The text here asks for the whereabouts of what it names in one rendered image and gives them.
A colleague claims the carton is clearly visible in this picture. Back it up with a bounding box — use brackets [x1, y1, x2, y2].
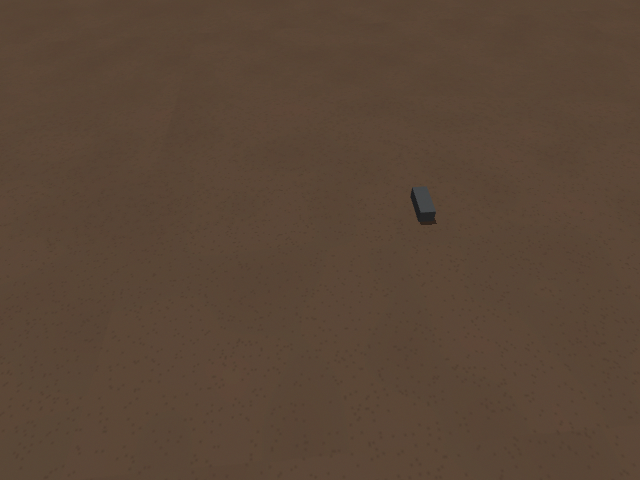
[410, 186, 436, 222]

